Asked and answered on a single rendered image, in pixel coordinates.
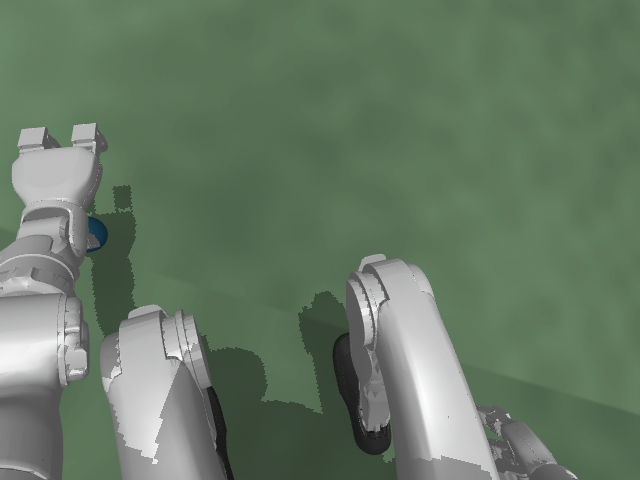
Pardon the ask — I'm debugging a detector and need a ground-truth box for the left robot hand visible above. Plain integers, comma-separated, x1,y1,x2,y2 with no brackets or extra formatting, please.
12,123,108,249

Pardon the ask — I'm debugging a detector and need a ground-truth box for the ball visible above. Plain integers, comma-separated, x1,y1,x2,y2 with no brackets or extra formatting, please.
87,217,108,252

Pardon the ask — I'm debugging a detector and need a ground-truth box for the right robot arm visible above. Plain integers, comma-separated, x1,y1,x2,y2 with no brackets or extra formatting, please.
529,464,579,480

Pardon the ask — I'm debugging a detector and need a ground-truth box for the right robot hand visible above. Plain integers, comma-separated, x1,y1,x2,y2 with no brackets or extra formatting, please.
476,405,558,480

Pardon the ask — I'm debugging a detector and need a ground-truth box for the left robot arm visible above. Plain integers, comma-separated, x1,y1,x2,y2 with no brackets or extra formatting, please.
0,200,90,480

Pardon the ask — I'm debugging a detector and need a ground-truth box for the left robot foot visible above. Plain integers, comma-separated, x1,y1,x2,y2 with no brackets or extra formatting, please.
206,386,234,480

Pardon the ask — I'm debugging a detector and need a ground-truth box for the right robot foot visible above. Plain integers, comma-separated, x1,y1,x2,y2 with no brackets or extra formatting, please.
333,333,391,455

